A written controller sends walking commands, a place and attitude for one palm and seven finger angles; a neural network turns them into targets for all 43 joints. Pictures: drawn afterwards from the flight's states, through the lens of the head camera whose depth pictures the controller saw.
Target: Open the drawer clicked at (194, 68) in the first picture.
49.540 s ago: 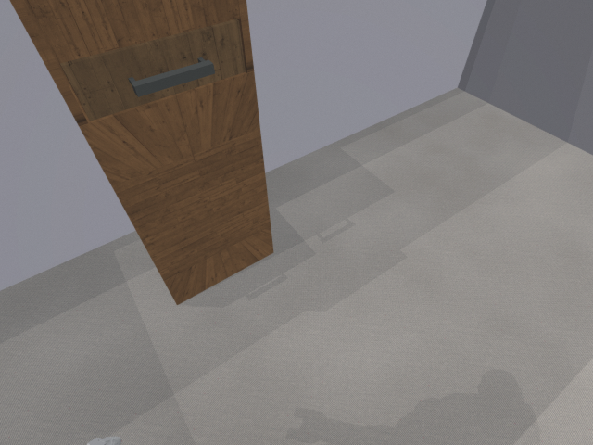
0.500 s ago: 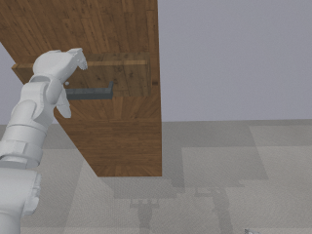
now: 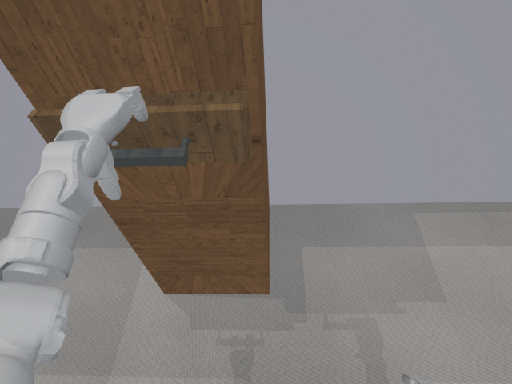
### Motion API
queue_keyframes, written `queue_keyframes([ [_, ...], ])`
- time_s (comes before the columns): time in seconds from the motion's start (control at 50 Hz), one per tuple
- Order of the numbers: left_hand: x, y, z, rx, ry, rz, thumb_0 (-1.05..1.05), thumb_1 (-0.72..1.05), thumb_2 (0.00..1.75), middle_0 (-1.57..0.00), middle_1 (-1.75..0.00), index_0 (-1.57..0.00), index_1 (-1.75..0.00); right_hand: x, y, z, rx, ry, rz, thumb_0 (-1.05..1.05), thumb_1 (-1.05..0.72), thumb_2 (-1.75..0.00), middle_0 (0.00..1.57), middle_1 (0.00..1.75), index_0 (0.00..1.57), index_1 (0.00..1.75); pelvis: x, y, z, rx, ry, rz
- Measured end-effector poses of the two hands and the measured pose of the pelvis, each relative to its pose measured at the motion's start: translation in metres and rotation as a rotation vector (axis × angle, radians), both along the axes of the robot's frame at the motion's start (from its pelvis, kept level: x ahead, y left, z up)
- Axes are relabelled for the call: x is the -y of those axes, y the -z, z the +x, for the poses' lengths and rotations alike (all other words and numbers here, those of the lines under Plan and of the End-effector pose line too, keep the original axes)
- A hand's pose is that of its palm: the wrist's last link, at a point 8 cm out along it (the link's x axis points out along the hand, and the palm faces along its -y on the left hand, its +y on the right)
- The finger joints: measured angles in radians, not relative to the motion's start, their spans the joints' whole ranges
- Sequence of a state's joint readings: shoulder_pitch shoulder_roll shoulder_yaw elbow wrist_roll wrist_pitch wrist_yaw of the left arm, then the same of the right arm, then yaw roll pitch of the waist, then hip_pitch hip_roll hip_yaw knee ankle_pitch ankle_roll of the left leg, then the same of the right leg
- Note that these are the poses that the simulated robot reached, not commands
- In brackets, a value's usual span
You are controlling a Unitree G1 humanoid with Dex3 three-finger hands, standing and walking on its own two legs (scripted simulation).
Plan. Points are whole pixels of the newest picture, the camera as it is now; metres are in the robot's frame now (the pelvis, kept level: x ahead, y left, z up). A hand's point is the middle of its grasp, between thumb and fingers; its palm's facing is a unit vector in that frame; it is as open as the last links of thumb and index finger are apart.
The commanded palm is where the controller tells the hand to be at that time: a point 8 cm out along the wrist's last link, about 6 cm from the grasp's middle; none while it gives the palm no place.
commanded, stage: move the hooked fingers above the handle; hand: left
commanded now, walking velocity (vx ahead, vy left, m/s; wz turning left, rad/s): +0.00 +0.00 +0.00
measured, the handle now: (140, 150) +0.49 +0.23 +0.10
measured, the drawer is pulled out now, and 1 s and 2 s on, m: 0.05 0.05 0.05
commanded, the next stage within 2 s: lower the fingers behind the handle in 1.82 s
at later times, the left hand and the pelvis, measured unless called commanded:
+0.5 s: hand (116, 153) +0.42 +0.23 +0.16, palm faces -0.05 -0.01 -1.00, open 13.8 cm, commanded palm +0.41 +0.24 +0.22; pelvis +0.00 +0.00 +0.00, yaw +1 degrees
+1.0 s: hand (128, 155) +0.43 +0.22 +0.15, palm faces -0.01 -0.04 -1.00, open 13.8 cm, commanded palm +0.42 +0.24 +0.22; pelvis +0.00 +0.01 +0.00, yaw +0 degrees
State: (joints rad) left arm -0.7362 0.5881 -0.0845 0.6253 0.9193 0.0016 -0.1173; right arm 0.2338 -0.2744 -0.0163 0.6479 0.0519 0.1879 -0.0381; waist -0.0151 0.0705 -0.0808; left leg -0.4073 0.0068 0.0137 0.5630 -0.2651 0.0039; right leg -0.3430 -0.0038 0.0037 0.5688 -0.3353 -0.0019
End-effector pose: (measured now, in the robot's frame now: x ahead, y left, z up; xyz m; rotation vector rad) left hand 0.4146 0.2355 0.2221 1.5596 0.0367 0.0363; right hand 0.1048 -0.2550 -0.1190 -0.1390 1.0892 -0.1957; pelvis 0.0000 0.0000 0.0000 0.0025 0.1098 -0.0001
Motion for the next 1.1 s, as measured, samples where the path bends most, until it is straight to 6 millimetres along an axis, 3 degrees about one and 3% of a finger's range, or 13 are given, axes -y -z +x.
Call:
queue_keyframes([
  [0.18, 0.018, 0.013, -0.016, -0.004, 0.116, -0.027, 0.0, -0.49, 0.3, -0.32, -1.2, -0.32, -1.2, 0.001, -0.003, 0.009, 0.029, -0.012, -0.006, 0.01, -0.91, -0.9, 0.2, 0.3, 0.2, 0.3, 0.001, 0.0, 0.0, 0.014, 0.003, 0.002],
  [0.4, -0.009, -0.001, -0.014, 0.007, -0.014, 0.006, 0.0, -0.49, 0.3, -0.32, -1.2, -0.32, -1.21, 0.001, -0.002, 0.012, 0.03, -0.027, -0.006, 0.01, -0.91, -0.9, 0.2, 0.3, 0.2, 0.3, 0.003, 0.0, -0.003, 0.012, -0.011, 0.0],
  [0.6, 0.014, 0.012, -0.006, -0.022, 0.125, -0.03, 0.0, -0.49, 0.3, -0.32, -1.2, -0.32, -1.2, 0.003, -0.004, 0.003, 0.021, -0.007, -0.033, 0.01, -0.91, -0.9, 0.2, 0.3, 0.2, 0.3, 0.0, 0.0, -0.003, 0.007, -0.003, -0.001],
  [0.76, -0.017, 0.004, 0.003, 0.024, 0.004, -0.008, 0.0, -0.49, 0.3, -0.32, -1.2, -0.32, -1.2, 0.001, 0.001, -0.014, -0.023, 0.021, -0.019, 0.01, -0.91, -0.9, 0.2, 0.3, 0.2, 0.3, -0.002, 0.001, -0.002, -0.014, 0.011, -0.003],
  [0.84, -0.027, 0.01, 0.0, -0.031, -0.027, -0.003, 0.0, -0.49, 0.3, -0.32, -1.2, -0.32, -1.2, 0.001, 0.002, -0.02, -0.051, 0.025, -0.021, 0.01, -0.91, -0.9, 0.2, 0.3, 0.2, 0.3, -0.004, 0.0, 0.0, -0.013, 0.005, -0.005],
  [0.94, -0.007, 0.021, -0.005, -0.056, 0.091, -0.006, 0.0, -0.49, 0.3, -0.32, -1.2, -0.32, -1.2, 0.0, 0.001, -0.018, -0.058, 0.019, -0.042, 0.01, -0.91, -0.9, 0.2, 0.3, 0.2, 0.3, -0.008, 0.001, 0.001, -0.01, -0.006, -0.008],
  [1.02, 0.015, 0.017, -0.004, 0.012, 0.178, -0.038, 0.0, -0.49, 0.3, -0.32, -1.2, -0.32, -1.2, -0.003, 0.0, -0.011, -0.037, 0.009, -0.04, 0.01, -0.91, -0.9, 0.2, 0.3, 0.2, 0.3, -0.01, 0.001, 0.0, -0.008, -0.004, -0.009],
  [1.1, 0.009, 0.008, 0.005, 0.067, 0.112, -0.04, 0.0, -0.49, 0.3, -0.32, -1.2, -0.32, -1.21, -0.008, 0.0, -0.004, -0.01, 0.004, -0.018, 0.01, -0.91, -0.9, 0.2, 0.3, 0.2, 0.3, -0.01, 0.001, -0.002, -0.014, 0.007, -0.006],
])
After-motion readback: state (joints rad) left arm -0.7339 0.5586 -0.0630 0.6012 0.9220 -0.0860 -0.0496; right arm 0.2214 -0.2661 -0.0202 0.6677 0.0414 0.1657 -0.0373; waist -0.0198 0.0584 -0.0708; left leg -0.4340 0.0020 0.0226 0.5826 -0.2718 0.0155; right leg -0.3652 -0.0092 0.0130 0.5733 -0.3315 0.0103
